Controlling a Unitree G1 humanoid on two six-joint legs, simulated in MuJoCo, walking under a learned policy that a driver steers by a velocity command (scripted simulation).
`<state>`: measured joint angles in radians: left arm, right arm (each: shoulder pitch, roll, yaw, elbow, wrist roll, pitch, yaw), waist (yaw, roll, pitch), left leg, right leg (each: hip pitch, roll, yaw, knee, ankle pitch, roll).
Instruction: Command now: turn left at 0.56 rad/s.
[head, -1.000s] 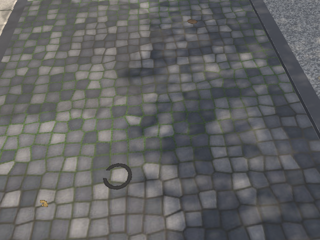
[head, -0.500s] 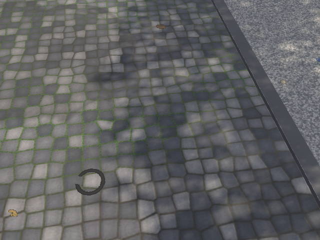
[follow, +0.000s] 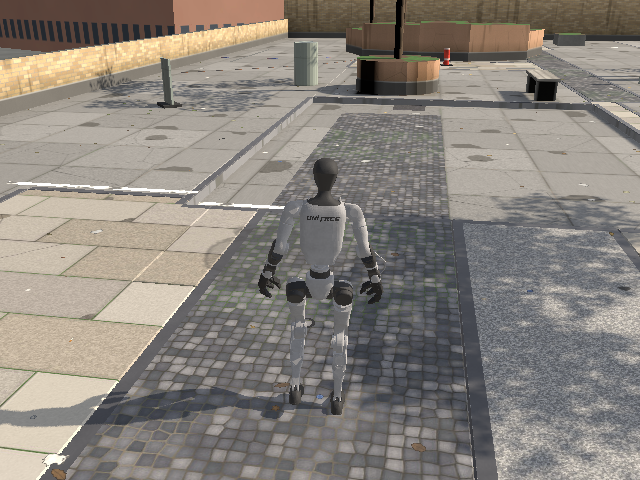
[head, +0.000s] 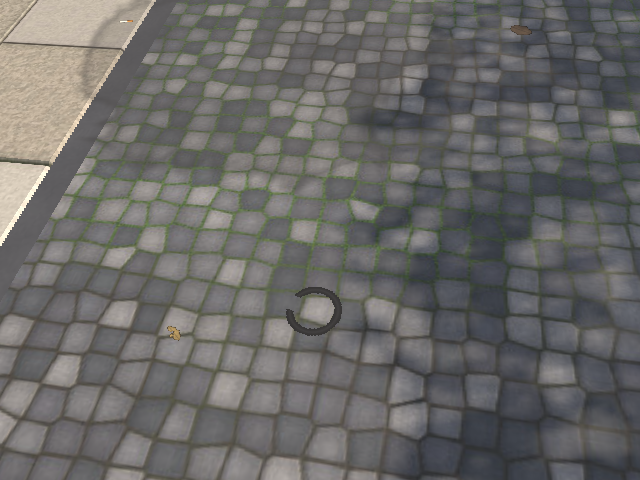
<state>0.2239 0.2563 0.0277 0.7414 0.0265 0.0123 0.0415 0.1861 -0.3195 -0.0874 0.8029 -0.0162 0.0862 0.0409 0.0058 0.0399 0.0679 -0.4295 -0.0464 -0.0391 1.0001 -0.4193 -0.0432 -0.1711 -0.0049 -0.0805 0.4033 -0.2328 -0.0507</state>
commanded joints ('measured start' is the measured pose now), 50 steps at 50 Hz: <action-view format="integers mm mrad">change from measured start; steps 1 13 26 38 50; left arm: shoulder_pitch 47 -65 -115 229 164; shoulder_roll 174 151 55 279 164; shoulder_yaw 49 45 36 111 72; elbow -35 -43 12 49 83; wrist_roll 2 -13 9 -15 -29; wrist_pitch -9 -1 -15 -25 -73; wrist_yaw -2 -68 -106 -68 -50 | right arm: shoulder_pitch -62 151 193 133 -92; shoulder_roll -58 -120 -23 -60 -25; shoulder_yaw -3 14 43 41 50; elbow -91 -15 67 -6 -109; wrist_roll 4 -24 -11 2 -35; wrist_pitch -6 -83 -168 -175 -116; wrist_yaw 9 -42 -53 -38 -22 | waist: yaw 39 -78 -48 133 26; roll -190 92 32 -152 -77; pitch -71 82 102 -373 -7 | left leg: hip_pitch -79 426 485 -249 -260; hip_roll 25 387 262 6 155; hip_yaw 30 -392 118 8 35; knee -93 -910 -899 510 -92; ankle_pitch -28 -218 491 -66 327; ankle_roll -3 273 185 79 -19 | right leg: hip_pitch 175 -539 -624 502 10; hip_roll -272 -38 -30 -332 -81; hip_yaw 168 143 82 887 375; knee -70 555 495 -112 -222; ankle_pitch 428 -219 141 -167 283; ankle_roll -167 -11 42 -388 -202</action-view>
